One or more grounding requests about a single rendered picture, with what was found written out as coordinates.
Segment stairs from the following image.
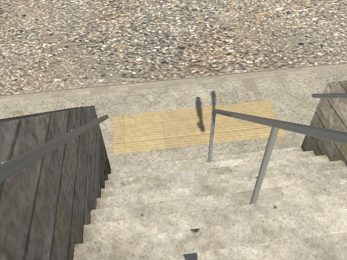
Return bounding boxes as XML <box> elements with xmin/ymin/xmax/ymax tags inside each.
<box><xmin>73</xmin><ymin>147</ymin><xmax>347</xmax><ymax>260</ymax></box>

